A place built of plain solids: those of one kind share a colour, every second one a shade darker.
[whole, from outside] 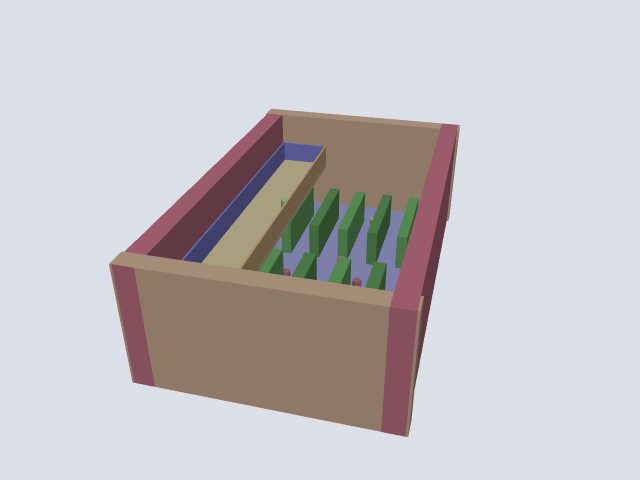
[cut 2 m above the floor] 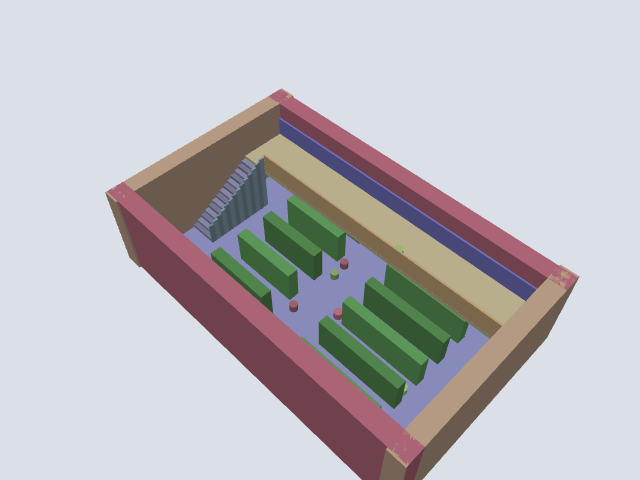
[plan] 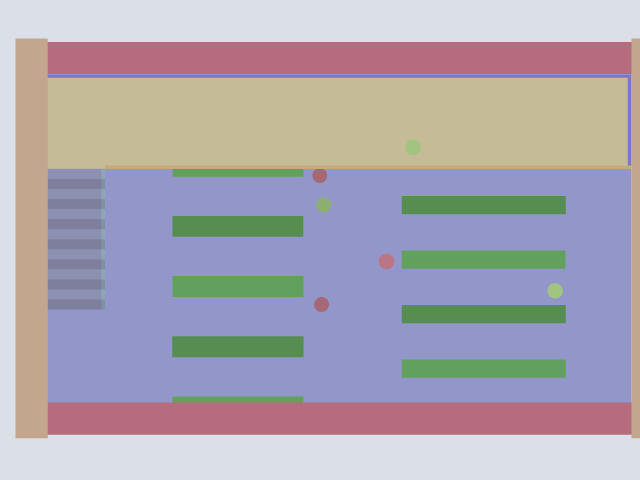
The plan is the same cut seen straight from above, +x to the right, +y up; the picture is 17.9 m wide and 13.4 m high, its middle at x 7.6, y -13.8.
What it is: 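A stack floor with narrow aisles and a mezzanine, one wing of it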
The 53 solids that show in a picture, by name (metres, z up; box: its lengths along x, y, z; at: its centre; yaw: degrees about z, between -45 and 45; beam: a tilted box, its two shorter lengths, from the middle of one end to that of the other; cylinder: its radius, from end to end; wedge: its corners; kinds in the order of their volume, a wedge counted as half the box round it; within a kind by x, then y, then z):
{
 "wall_wing_1": {"box": [18.1, 0.9, 5.66], "at": [8.15, -18.79, 2.53]},
 "wall_wing_2": {"box": [18.1, 0.9, 5.66], "at": [8.15, -8.72, 2.53]},
 "wall_1": {"box": [0.9, 11.17, 5.66], "at": [-0.45, -13.75, 2.53]},
 "wall_2": {"box": [0.9, 11.17, 5.66], "at": [16.74, -13.75, 2.53]},
 "floor_main_1": {"box": [16.29, 9.17, 0.3], "at": [8.15, -13.75, -0.15]},
 "stack_1": {"box": [3.66, 0.17, 1.93], "at": [5.31, -18.25, 0.96]},
 "stack_2": {"box": [3.66, 0.59, 1.93], "at": [5.31, -16.78, 0.96]},
 "stack_3": {"box": [3.66, 0.59, 1.93], "at": [5.31, -15.1, 0.96]},
 "stack_4": {"box": [3.66, 0.59, 1.93], "at": [5.31, -13.42, 0.96]},
 "stack_5": {"box": [3.66, 0.59, 1.93], "at": [5.31, -11.74, 0.96]},
 "stack_6": {"box": [4.58, 0.51, 1.87], "at": [12.17, -17.39, 0.93]},
 "stack_7": {"box": [4.58, 0.51, 1.87], "at": [12.17, -15.87, 0.93]},
 "stack_8": {"box": [4.58, 0.51, 1.87], "at": [12.17, -14.35, 0.93]},
 "stack_9": {"box": [4.58, 0.51, 1.87], "at": [12.17, -12.83, 0.93]},
 "stack_10": {"box": [4.58, 0.51, 1.87], "at": [12.17, -11.31, 0.93]},
 "floor_mezz_1": {"box": [16.29, 2.65, 0.25], "at": [8.15, -10.49, 2.46]},
 "step_mezz_1": {"box": [1.5, 0.28, 0.47], "at": [0.75, -15.6, -0.06]},
 "step_mezz_2": {"box": [1.5, 0.28, 0.65], "at": [0.75, -15.32, 0.02]},
 "step_mezz_3": {"box": [1.5, 0.28, 0.82], "at": [0.75, -15.04, 0.11]},
 "step_mezz_4": {"box": [1.5, 0.28, 0.99], "at": [0.75, -14.76, 0.2]},
 "step_mezz_5": {"box": [1.5, 0.28, 1.16], "at": [0.75, -14.48, 0.28]},
 "step_mezz_6": {"box": [1.5, 0.28, 1.34], "at": [0.75, -14.2, 0.37]},
 "step_mezz_7": {"box": [1.5, 0.28, 1.51], "at": [0.75, -13.92, 0.45]},
 "step_mezz_8": {"box": [1.5, 0.28, 1.68], "at": [0.75, -13.64, 0.54]},
 "step_mezz_9": {"box": [1.5, 0.28, 1.85], "at": [0.75, -13.36, 0.63]},
 "step_mezz_10": {"box": [1.5, 0.28, 2.03], "at": [0.75, -13.08, 0.71]},
 "step_mezz_11": {"box": [1.5, 0.28, 2.2], "at": [0.75, -12.8, 0.8]},
 "step_mezz_12": {"box": [1.5, 0.28, 2.37], "at": [0.75, -12.52, 0.89]},
 "step_mezz_13": {"box": [1.5, 0.28, 2.54], "at": [0.75, -12.24, 0.97]},
 "step_mezz_14": {"box": [1.5, 0.28, 2.72], "at": [0.75, -11.96, 1.06]},
 "zmezz_rail_cut_1": {"box": [16.29, 0.1, 1.07], "at": [8.15, -9.22, 3.12]},
 "zmezz_rail_cut_2": {"box": [0.1, 2.65, 1.07], "at": [16.24, -10.49, 3.12]},
 "mezz_rail_guard_1": {"box": [14.69, 0.1, 1.07], "at": [8.95, -11.77, 3.12]},
 "zmezz_cheek_1": {"box": [0.1, 0.28, 1.55], "at": [1.55, -15.6, 0.47]},
 "zmezz_cheek_2": {"box": [0.1, 0.28, 1.72], "at": [1.55, -15.32, 0.56]},
 "zmezz_cheek_3": {"box": [0.1, 0.28, 1.89], "at": [1.55, -15.04, 0.65]},
 "zmezz_cheek_4": {"box": [0.1, 0.28, 2.06], "at": [1.55, -14.76, 0.73]},
 "zmezz_cheek_5": {"box": [0.1, 0.28, 2.24], "at": [1.55, -14.48, 0.82]},
 "zmezz_cheek_6": {"box": [0.1, 0.28, 2.41], "at": [1.55, -14.2, 0.9]},
 "zmezz_cheek_7": {"box": [0.1, 0.28, 2.58], "at": [1.55, -13.92, 0.99]},
 "zmezz_cheek_8": {"box": [0.1, 0.28, 2.75], "at": [1.55, -13.64, 1.08]},
 "zmezz_cheek_9": {"box": [0.1, 0.28, 2.93], "at": [1.55, -13.36, 1.16]},
 "zmezz_cheek_10": {"box": [0.1, 0.28, 3.1], "at": [1.55, -13.08, 1.25]},
 "zmezz_cheek_11": {"box": [0.1, 0.28, 3.27], "at": [1.55, -12.8, 1.34]},
 "zmezz_cheek_12": {"box": [0.1, 0.28, 3.44], "at": [1.55, -12.52, 1.42]},
 "zmezz_cheek_13": {"box": [0.1, 0.28, 3.62], "at": [1.55, -12.24, 1.51]},
 "zmezz_cheek_14": {"box": [0.1, 0.28, 3.79], "at": [1.55, -11.96, 1.59]},
 "zclutw_stool_1": {"cylinder": 0.21, "from": [7.7, -12.82, -0.05], "to": [7.7, -12.82, 0.39]},
 "zclutw_stool_2": {"cylinder": 0.22, "from": [10.2, -11.21, 2.54], "to": [10.2, -11.21, 3.02]},
 "zclutw_stool_3": {"cylinder": 0.22, "from": [14.17, -15.22, -0.05], "to": [14.17, -15.22, 0.39]},
 "zclut_stool_1": {"cylinder": 0.21, "from": [7.59, -12.0, -0.05], "to": [7.59, -12.0, 0.4]},
 "zclut_stool_2": {"cylinder": 0.21, "from": [7.64, -15.6, -0.05], "to": [7.64, -15.6, 0.42]},
 "zclut_stool_3": {"cylinder": 0.22, "from": [9.46, -14.4, -0.05], "to": [9.46, -14.4, 0.41]}
}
